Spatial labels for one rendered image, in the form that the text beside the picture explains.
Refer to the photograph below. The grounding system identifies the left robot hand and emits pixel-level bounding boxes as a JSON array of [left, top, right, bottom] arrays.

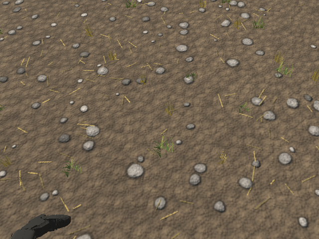
[[11, 214, 71, 239]]

